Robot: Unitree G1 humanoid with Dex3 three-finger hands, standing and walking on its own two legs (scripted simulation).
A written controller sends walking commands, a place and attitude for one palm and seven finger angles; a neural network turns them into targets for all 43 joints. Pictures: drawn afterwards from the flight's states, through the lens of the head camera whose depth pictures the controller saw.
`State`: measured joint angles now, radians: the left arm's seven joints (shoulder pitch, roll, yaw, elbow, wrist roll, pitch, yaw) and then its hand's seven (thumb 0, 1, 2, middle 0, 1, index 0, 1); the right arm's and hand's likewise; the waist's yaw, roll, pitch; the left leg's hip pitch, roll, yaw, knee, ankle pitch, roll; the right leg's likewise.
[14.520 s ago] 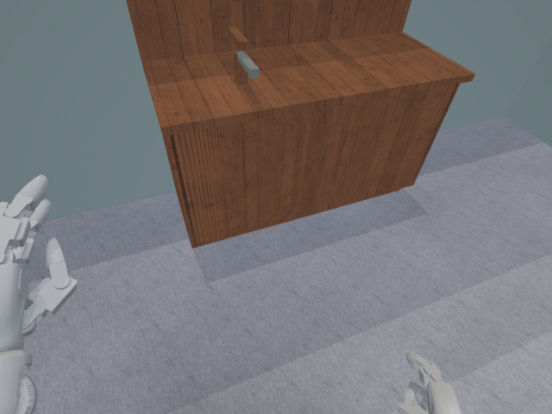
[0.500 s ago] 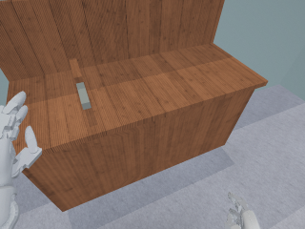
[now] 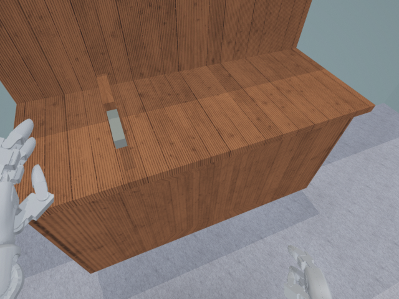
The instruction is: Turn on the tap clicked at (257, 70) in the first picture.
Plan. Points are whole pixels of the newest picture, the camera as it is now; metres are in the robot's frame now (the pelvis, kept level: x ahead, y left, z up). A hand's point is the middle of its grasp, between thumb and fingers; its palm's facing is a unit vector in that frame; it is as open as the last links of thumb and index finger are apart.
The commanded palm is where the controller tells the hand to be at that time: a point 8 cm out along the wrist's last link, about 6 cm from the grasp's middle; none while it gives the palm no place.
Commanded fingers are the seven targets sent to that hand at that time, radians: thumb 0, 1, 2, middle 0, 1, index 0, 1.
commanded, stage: come to a stop and stand still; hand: left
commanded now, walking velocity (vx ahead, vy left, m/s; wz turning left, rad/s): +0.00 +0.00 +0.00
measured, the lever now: (119, 140) +0.46 +0.24 +0.03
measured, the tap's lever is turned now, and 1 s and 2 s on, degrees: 0 0 0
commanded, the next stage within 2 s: look again from close up in 0.26 s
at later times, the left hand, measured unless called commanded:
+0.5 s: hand (39, 198) +0.22 +0.26 +0.16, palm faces +0.41 -0.84 -0.36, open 7.4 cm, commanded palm +0.16 +0.29 +0.17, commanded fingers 0.00 0.90 0.90 -0.20 -0.30 -0.20 -0.30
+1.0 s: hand (44, 194) +0.23 +0.26 +0.16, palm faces +0.43 -0.82 -0.37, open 7.4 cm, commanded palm +0.17 +0.29 +0.17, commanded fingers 0.00 0.90 0.90 -0.20 -0.30 -0.20 -0.30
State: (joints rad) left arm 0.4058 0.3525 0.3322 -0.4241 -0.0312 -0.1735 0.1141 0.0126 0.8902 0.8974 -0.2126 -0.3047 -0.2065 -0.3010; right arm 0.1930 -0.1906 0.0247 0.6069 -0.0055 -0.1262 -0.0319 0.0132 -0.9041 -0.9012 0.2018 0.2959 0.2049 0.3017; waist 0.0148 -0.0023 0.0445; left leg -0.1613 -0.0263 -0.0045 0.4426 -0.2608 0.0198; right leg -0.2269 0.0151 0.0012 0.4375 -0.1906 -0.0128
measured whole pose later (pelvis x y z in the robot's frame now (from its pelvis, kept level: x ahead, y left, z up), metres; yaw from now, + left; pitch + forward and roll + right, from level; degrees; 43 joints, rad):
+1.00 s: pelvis +0.02 +0.00 +0.00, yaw +3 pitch +0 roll +0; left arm 0.43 0.36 0.33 -0.43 -0.04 -0.16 0.14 0.01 0.89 0.90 -0.21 -0.30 -0.21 -0.30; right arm 0.23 -0.18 0.02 0.61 0.00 -0.08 -0.06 0.01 -0.90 -0.90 0.20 0.30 0.20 0.30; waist 0.00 -0.02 0.00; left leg -0.17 -0.05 -0.05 0.47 -0.30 0.03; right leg -0.23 0.00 -0.03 0.48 -0.25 -0.01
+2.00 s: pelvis +0.20 -0.18 -0.02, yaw +5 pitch -1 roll +1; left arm 0.45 0.39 0.39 -0.56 -0.05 -0.16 0.14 0.01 0.89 0.90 -0.21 -0.30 -0.21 -0.30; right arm 0.16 -0.21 0.00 0.62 0.01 -0.09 -0.02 0.01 -0.91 -0.90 0.20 0.30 0.20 0.30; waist -0.01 0.02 0.10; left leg -0.40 0.06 -0.01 0.99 -0.48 -0.03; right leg -0.35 0.00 -0.09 0.62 -0.25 -0.06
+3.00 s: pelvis +0.20 -0.10 +0.00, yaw +4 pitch -3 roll -1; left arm 0.32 0.32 0.35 -0.41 -0.01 -0.27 0.11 0.01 0.89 0.90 -0.21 -0.30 -0.20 -0.30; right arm 0.24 -0.18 0.03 0.61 0.00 -0.18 0.01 0.01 -0.90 -0.90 0.20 0.30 0.21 0.30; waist 0.05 -0.05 0.06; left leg -0.18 -0.04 0.09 0.50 -0.27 0.08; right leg -0.22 -0.04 -0.01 0.45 -0.17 0.03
